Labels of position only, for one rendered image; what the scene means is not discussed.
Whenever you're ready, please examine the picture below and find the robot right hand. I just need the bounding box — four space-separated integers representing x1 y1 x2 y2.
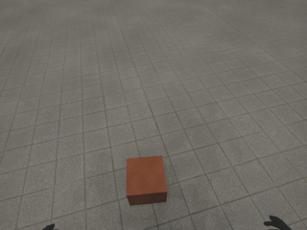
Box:
263 215 292 230

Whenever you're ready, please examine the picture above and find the carton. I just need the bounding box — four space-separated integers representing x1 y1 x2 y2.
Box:
126 155 167 206

